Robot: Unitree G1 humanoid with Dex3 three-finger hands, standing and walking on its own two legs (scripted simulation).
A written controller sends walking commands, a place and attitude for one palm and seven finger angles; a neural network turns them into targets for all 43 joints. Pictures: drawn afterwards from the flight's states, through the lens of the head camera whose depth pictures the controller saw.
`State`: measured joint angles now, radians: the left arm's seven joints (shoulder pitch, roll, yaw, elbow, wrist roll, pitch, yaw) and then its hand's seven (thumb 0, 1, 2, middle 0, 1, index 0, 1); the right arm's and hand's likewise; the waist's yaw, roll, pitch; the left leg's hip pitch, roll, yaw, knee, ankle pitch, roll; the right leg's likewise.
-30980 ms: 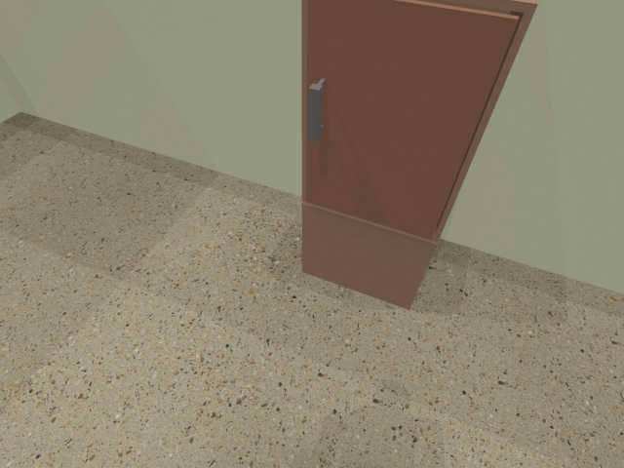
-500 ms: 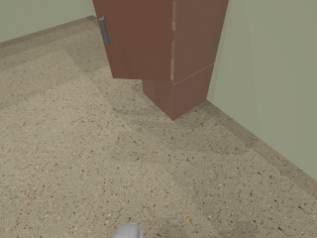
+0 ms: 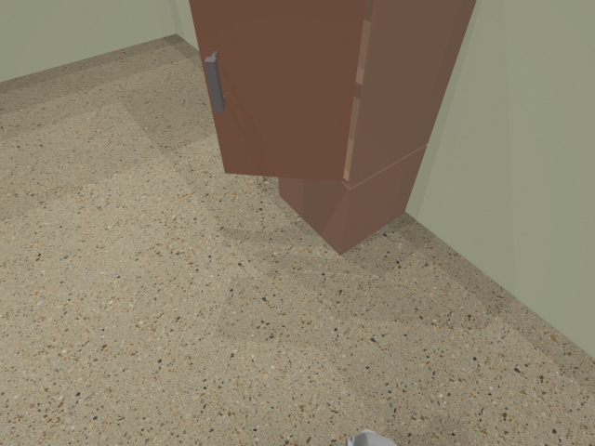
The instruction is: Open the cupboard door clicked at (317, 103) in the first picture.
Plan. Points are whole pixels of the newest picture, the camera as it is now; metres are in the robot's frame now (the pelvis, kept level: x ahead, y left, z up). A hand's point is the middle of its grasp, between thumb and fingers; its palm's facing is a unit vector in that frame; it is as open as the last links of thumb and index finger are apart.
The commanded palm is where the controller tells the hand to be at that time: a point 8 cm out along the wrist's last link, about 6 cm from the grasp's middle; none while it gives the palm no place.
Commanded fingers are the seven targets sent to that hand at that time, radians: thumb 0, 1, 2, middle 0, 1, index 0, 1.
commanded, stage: take the last steps up to it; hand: left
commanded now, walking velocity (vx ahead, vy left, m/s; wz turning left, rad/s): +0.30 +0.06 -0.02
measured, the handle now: (217, 81) +0.93 +0.27 +0.00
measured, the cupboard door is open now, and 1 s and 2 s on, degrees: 46 46 46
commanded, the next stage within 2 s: come to a stop and stand still in 0.78 s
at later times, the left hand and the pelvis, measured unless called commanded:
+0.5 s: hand out of the picture +0.15 +0.18 -0.16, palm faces +0.10 -0.98 -0.19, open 7.2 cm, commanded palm none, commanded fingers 0.00 0.90 0.90 -0.20 -0.30 -0.20 -0.30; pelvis +0.18 +0.01 +0.01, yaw +1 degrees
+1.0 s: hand (192, 294) +0.41 +0.24 -0.17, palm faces -0.01 -0.97 -0.24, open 7.3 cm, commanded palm none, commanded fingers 0.00 0.90 0.90 -0.20 -0.30 -0.20 -0.30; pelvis +0.33 +0.05 -0.01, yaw -2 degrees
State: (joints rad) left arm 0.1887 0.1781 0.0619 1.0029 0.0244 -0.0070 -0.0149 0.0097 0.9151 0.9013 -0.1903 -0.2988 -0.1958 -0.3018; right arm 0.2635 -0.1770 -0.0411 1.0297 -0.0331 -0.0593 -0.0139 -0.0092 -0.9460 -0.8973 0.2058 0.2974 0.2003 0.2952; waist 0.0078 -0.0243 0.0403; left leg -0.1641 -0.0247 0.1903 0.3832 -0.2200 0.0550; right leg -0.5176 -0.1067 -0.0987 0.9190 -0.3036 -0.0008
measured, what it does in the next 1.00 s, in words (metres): walks ahead: right foot, then left foot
